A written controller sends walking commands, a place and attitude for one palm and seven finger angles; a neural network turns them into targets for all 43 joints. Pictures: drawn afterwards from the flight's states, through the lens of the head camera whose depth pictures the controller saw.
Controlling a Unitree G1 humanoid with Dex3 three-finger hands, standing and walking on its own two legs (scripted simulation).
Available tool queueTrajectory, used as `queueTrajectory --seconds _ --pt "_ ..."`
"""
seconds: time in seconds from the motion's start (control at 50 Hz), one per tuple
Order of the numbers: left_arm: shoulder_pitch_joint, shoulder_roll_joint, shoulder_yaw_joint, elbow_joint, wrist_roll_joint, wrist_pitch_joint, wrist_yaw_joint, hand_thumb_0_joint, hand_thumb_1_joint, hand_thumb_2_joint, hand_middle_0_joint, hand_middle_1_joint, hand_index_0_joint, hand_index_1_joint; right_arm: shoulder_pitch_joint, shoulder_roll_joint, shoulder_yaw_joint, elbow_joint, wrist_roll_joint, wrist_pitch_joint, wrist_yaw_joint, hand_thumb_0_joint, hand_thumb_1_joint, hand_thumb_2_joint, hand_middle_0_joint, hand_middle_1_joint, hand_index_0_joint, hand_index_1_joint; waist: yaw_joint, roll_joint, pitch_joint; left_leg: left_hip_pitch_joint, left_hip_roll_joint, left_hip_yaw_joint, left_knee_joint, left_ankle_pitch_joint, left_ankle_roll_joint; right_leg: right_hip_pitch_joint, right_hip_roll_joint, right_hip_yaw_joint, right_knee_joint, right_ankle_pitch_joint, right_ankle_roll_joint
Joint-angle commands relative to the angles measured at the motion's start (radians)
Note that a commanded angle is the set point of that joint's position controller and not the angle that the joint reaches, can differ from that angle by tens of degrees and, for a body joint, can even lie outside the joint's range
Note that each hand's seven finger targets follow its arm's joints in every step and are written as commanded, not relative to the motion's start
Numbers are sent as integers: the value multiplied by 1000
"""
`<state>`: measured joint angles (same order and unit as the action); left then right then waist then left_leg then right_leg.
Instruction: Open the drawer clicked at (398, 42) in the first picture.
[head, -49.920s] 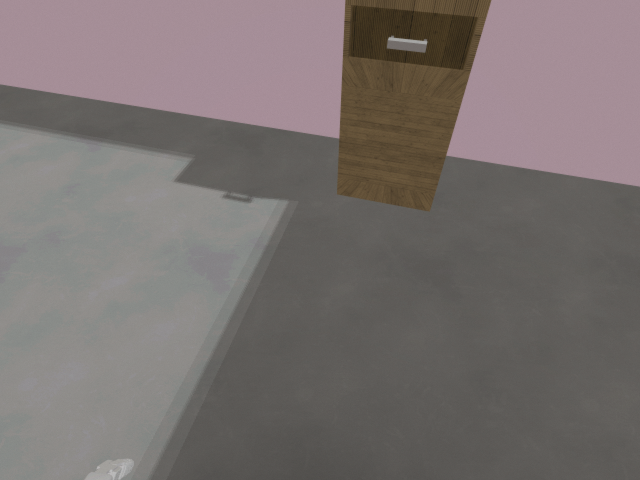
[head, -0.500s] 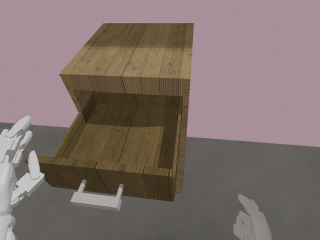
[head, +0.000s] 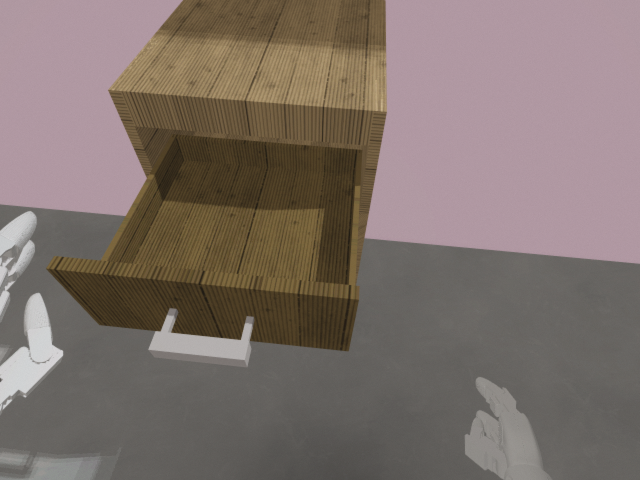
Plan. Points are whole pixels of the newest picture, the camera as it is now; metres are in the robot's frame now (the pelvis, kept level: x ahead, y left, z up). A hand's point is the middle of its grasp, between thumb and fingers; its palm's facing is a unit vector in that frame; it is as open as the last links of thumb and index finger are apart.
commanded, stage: step back with the hand held close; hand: left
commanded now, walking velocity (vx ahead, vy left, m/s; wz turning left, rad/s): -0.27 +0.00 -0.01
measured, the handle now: (206, 334) +0.30 +0.18 -0.02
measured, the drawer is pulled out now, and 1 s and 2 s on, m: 0.30 0.30 0.30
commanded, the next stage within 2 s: stop stepping back and stand still in 0.72 s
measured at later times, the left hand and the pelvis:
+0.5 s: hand (47, 415) +0.15 +0.22 +0.16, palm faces +0.26 -0.84 -0.47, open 7.4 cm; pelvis -0.07 +0.00 +0.00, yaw -2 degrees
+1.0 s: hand out of the picture +0.01 +0.20 +0.18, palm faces +0.30 -0.82 -0.48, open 7.4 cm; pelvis -0.19 -0.02 -0.01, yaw -2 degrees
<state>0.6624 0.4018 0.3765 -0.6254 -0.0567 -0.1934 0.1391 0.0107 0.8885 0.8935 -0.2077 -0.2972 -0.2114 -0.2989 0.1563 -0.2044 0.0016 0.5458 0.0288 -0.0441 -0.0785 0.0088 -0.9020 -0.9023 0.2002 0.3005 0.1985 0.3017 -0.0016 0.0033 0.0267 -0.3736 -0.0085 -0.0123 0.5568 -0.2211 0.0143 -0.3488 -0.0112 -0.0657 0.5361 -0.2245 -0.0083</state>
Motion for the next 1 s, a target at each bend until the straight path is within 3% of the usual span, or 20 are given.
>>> queueTrajectory --seconds 0.0,0.08,0.14,0.22,0.28,0.4,0.46,0.48,0.52,0.56,0.6,0.66,0.7,0.72,0.76,0.8,0.86,0.9,0.94,0.98 --pt "-10 141 117 -199 2 -70 33 0 900 900 -200 -300 -200 -300 -74 -125 -51 -156 -6 -64 -8 0 -900 -900 200 300 200 300 -7 19 -118 -90 104 -103 -116 -174 39 100 -107 148 -107 -57 -15" --pt "-42 142 102 -222 4 -82 43 0 900 900 -200 -300 -200 -300 -58 -129 -51 -137 -11 -76 -8 0 -900 -900 200 300 200 300 -17 -20 -101 25 61 -78 7 -203 18 -71 -164 195 -205 -200 -55" --pt "-48 144 111 -213 6 -83 50 0 900 900 -200 -300 -200 -300 -66 -127 -46 -135 -16 -79 -10 0 -900 -900 200 300 200 300 -14 -1 -88 17 87 -109 -45 -210 23 -82 -136 165 -169 -217 -40" --pt "-42 146 135 -235 28 -97 52 0 900 900 -200 -300 -200 -300 -82 -134 -41 -162 -13 -97 -11 0 -900 -900 200 300 200 300 0 241 -89 -314 259 -284 -357 -392 90 221 11 51 186 -136 20" --pt "-14 150 135 -241 14 -107 39 0 900 900 -200 -300 -200 -300 -68 -121 -46 -147 -21 -116 -4 0 -900 -900 200 300 200 300 9 134 -151 -132 255 -241 -225 42 94 140 -5 69 161 -114 11" --pt "-23 144 126 -251 1 -128 3 0 900 900 -200 -300 -200 -300 -52 -132 -41 -91 -36 -134 25 0 -900 -900 200 300 200 300 16 191 -247 161 257 -174 -84 587 82 108 -2 57 -28 8 9" --pt "58 166 165 -225 -21 -107 -11 0 900 900 -200 -300 -200 -300 -84 -129 -60 -114 -13 -120 30 0 -900 -900 200 300 200 300 23 86 -308 152 199 -105 -26 406 47 147 -33 69 -61 118 -11" --pt "59 154 148 -224 -30 -103 -15 0 900 900 -200 -300 -200 -300 -89 -121 -56 -125 -1 -109 30 0 -900 -900 200 300 200 300 11 20 -280 101 149 -65 35 249 27 124 -94 119 -99 197 -32" --pt "24 178 154 -202 -31 -105 -5 0 900 900 -200 -300 -200 -300 -101 -100 -62 -118 14 -87 23 0 -900 -900 200 300 200 300 -9 -180 -197 45 -3 4 350 -136 -36 -51 -337 350 -255 210 -142" --pt "7 190 177 -180 -18 -87 8 0 900 900 -200 -300 -200 -300 -136 -80 -55 -104 -9 -66 15 0 -900 -900 200 300 200 300 1 -169 -154 -72 -14 -64 584 -278 -42 -65 -378 365 -256 282 -219" --pt "-1 139 147 -144 2 -79 17 0 900 900 -200 -300 -200 -300 -143 -42 -21 -106 -20 -50 -4 0 -900 -900 200 300 200 300 -15 -161 -104 -93 29 -62 380 -289 -38 26 -279 211 -165 464 -152" --pt "-14 145 117 -181 15 -75 30 0 900 900 -200 -300 -200 -300 -121 -87 -29 -90 -23 -42 -22 0 -900 -900 200 300 200 300 -32 -51 -109 20 28 6 -162 -40 -27 124 -179 127 -42 485 -55" --pt "-56 160 102 -287 18 -100 28 0 900 900 -200 -300 -200 -300 -95 -124 -65 -113 -24 -60 -7 0 -900 -900 200 300 200 300 -6 182 -190 125 265 -174 -207 519 51 72 -52 52 146 128 29" --pt "-26 162 103 -301 6 -117 15 0 900 900 -200 -300 -200 -300 -66 -131 -78 -116 -16 -87 10 0 -900 -900 200 300 200 300 1 189 -237 217 330 -156 -186 660 86 1 -25 69 250 -141 24" --pt "-1 170 135 -343 -2 -108 21 0 900 900 -200 -300 -200 -300 -63 -98 -66 -104 -54 -122 16 0 -900 -900 200 300 200 300 -7 329 -242 152 381 -246 -186 724 146 -88 1 111 513 -311 30" --pt "-11 119 97 -348 1 -103 22 0 900 900 -200 -300 -200 -300 -28 -109 -75 -67 -41 -135 32 0 -900 -900 200 300 200 300 -12 191 -230 244 333 -160 -136 783 137 -140 19 102 515 -280 33" --pt "27 135 128 -314 -1 -75 27 0 900 900 -200 -300 -200 -300 -37 -118 -69 -87 -23 -129 45 0 -900 -900 200 300 200 300 -6 214 -190 194 276 -101 -159 404 102 -57 11 32 312 -257 40" --pt "17 128 120 -260 -15 -55 31 0 900 900 -200 -300 -200 -300 -54 -118 -38 -109 -14 -120 41 0 -900 -900 200 300 200 300 -19 217 -120 28 245 -131 -209 -55 81 90 8 20 83 -238 34" --pt "-1 152 134 -200 -1 -46 30 0 900 900 -200 -300 -200 -300 -64 -114 -33 -115 -9 -93 30 0 -900 -900 200 300 200 300 -16 109 -81 -123 121 -27 -159 -373 14 273 0 -25 -137 -144 11" --pt "-50 189 152 -190 -7 -48 30 0 900 900 -200 -300 -200 -300 -57 -102 -32 -108 -13 -69 26 0 -900 -900 200 300 200 300 -36 -107 -71 -2 8 41 252 -254 -23 26 -232 238 -343 -249 -100"
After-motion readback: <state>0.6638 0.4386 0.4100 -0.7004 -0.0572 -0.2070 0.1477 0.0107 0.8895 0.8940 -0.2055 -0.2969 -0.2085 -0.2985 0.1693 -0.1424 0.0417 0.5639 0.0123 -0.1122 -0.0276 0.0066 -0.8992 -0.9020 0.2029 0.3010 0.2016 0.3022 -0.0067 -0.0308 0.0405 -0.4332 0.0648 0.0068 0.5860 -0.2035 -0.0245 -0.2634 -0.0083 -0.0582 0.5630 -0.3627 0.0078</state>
